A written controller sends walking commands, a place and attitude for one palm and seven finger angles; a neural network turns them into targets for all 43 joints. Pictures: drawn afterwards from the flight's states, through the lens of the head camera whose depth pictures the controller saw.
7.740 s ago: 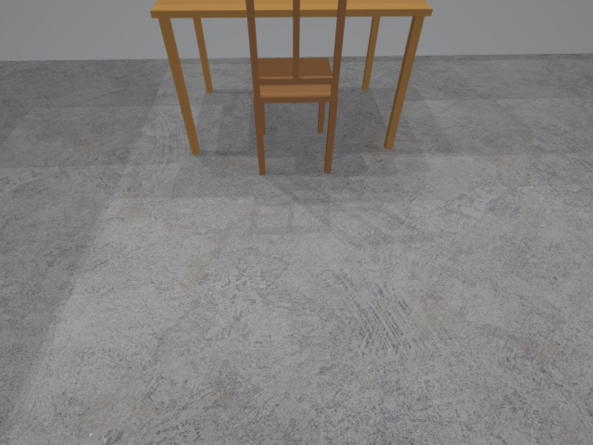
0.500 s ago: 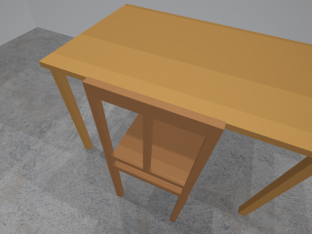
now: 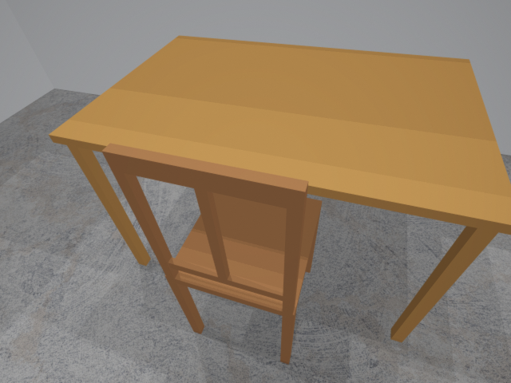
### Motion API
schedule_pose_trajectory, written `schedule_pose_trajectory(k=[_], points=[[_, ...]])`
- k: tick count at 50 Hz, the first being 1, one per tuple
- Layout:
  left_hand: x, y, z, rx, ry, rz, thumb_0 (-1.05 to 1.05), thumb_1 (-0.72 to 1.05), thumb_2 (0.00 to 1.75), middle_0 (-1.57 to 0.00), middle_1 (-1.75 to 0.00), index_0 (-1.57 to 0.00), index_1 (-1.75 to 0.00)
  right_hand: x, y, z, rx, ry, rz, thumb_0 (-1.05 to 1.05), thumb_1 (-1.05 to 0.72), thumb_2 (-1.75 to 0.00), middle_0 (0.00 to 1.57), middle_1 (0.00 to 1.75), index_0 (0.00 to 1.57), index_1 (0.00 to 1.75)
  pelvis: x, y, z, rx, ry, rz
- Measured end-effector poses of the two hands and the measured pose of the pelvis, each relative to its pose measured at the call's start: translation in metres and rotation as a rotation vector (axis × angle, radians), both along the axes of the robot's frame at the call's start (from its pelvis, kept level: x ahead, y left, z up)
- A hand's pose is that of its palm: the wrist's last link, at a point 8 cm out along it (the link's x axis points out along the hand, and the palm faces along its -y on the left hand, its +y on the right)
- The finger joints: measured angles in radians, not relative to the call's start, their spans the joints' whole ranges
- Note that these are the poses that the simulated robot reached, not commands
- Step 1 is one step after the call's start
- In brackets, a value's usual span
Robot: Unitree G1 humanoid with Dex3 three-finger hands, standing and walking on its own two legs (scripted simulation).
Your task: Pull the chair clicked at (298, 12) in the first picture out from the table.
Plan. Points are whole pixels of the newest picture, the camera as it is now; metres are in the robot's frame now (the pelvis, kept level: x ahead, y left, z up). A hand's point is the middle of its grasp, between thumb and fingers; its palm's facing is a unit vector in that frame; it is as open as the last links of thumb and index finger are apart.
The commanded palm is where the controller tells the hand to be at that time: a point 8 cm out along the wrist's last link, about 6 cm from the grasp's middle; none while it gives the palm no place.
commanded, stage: come to a stop and stand still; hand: left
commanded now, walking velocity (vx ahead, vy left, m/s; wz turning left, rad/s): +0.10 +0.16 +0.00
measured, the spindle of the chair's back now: (215, 238) +0.43 +0.13 -0.08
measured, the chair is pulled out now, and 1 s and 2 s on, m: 0.00 0.00 0.00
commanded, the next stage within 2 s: look again from close up in 0.56 s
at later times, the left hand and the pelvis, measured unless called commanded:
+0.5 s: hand out of the picture +0.01 +0.20 -0.18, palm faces +0.08 -0.97 -0.21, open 7.4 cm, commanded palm none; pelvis +0.01 +0.03 +0.00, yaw +1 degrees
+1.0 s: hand out of the picture +0.00 +0.21 -0.17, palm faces +0.02 -0.96 -0.28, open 7.4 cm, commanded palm none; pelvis -0.02 +0.01 -0.01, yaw +1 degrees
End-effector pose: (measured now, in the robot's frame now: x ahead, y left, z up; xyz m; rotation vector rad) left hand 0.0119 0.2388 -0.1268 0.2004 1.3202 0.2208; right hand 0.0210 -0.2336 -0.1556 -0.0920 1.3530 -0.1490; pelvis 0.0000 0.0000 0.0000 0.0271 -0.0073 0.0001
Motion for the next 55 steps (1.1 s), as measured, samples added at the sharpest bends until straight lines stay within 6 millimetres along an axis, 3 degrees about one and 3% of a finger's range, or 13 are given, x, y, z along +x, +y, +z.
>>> schedule_pose_trajectory(k=[4,8,15,22,27,34,39,46,55], points=[[-0.005,-0.015,-0.003,-0.042,0.02,0.001,0.0,0.9,0.9,-0.2,-0.3,-0.2,-0.3,-0.022,-0.004,0.003,-0.008,0.052,-0.008,0.0,-0.91,-0.9,0.19,0.3,0.2,0.3,0.003,-0.002,0.002,-0.005,0.015,0.007],[-0.013,-0.015,-0.01,-0.059,0.047,0.03,0.01,0.92,0.9,-0.2,-0.3,-0.2,-0.3,-0.034,0.0,0.005,-0.031,0.122,0.011,0.0,-0.91,-0.9,0.19,0.3,0.2,0.3,0.006,0.003,-0.001,-0.021,0.027,0.02],[-0.022,0.001,-0.028,-0.079,0.11,0.065,0.0,0.91,0.9,-0.2,-0.3,-0.2,-0.3,-0.02,0.024,0.009,-0.06,0.103,0.031,0.01,-0.91,-0.9,0.19,0.3,0.2,0.3,0.009,0.017,-0.005,-0.021,0.018,0.018],[-0.01,0.008,-0.023,-0.071,0.072,0.054,0.0,0.91,0.9,-0.2,-0.3,-0.2,-0.3,-0.004,0.037,0.005,-0.049,0.04,0.032,0.01,-0.93,-0.9,0.2,0.3,0.2,0.3,0.011,0.025,-0.003,-0.024,-0.008,0.025],[-0.006,0.009,-0.019,-0.061,0.047,0.036,0.0,0.91,0.9,-0.2,-0.3,-0.2,-0.3,-0.004,0.037,0.005,-0.041,0.018,0.028,0.02,-0.94,-0.9,0.2,0.3,0.2,0.3,0.008,0.026,-0.002,-0.024,-0.015,0.023],[-0.014,0.004,-0.018,-0.068,0.055,0.015,0.0,0.91,0.9,-0.2,-0.3,-0.2,-0.3,-0.019,0.037,0.006,-0.023,0.038,0.033,0.01,-0.92,-0.9,0.2,0.3,0.2,0.3,0.002,0.022,0.0,-0.02,-0.015,0.019],[-0.019,0.009,-0.013,-0.034,0.029,-0.01,0.0,0.91,0.9,-0.2,-0.3,-0.2,-0.3,-0.025,0.027,0.003,-0.02,0.014,0.038,0.01,-0.91,-0.9,0.2,0.3,0.2,0.3,-0.01,0.017,-0.004,-0.016,-0.007,0.021],[-0.022,0.015,-0.008,0.01,0.005,-0.016,0.0,0.91,0.9,-0.2,-0.3,-0.2,-0.3,-0.015,0.011,0.0,-0.025,-0.025,0.045,0.01,-0.91,-0.9,0.2,0.3,0.2,0.3,-0.018,0.011,-0.006,-0.021,-0.011,0.021],[-0.014,0.005,-0.008,-0.004,-0.032,-0.037,0.0,0.91,0.9,-0.2,-0.3,-0.2,-0.3,-0.001,0.005,0.004,-0.029,-0.074,0.062,0.0,-0.91,-0.9,0.2,0.3,0.2,0.3,-0.023,0.006,-0.005,-0.019,-0.015,0.014]])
